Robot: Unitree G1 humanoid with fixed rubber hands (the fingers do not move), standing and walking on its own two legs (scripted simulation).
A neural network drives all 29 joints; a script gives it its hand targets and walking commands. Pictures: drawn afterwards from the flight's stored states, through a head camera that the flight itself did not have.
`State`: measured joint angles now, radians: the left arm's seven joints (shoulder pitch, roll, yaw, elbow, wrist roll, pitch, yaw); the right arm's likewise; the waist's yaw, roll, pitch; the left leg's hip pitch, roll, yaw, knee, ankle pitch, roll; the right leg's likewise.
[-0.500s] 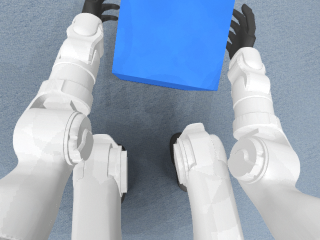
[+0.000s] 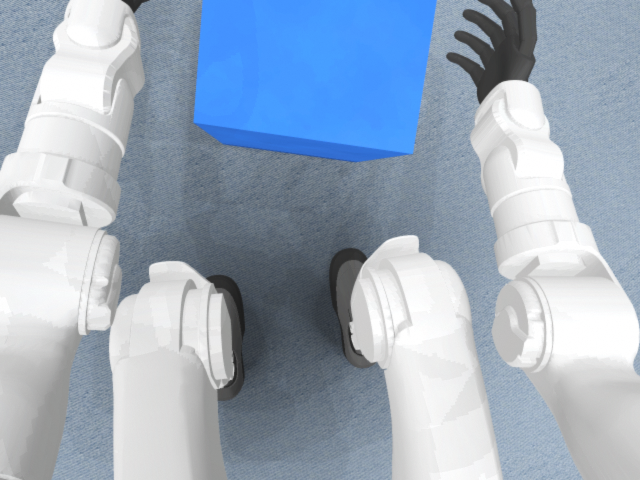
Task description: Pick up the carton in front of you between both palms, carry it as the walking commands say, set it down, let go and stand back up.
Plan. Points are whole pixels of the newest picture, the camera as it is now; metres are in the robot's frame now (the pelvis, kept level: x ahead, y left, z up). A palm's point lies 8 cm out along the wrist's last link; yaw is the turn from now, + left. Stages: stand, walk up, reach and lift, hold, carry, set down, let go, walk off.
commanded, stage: set down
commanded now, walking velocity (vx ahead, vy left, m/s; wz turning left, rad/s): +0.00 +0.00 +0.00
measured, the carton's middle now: (306, 65) +0.53 -0.04 -0.25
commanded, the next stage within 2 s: let go in 0.88 s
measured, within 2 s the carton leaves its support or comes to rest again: neither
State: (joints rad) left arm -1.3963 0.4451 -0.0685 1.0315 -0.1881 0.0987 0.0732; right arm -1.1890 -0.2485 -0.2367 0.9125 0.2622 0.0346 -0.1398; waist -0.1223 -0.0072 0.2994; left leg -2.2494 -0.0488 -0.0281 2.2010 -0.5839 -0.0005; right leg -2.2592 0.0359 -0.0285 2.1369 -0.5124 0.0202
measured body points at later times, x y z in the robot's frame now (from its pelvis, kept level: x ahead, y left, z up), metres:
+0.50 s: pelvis +0.02 +0.00 +0.13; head +0.34 +0.01 +0.45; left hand +0.58 +0.15 +0.01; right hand +0.49 -0.24 +0.02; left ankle +0.11 +0.11 -0.34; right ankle +0.13 -0.12 -0.34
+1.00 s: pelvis +0.05 +0.00 +0.26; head +0.33 +0.01 +0.61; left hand +0.57 +0.16 +0.16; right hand +0.49 -0.24 +0.16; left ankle +0.10 +0.11 -0.34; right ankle +0.13 -0.12 -0.34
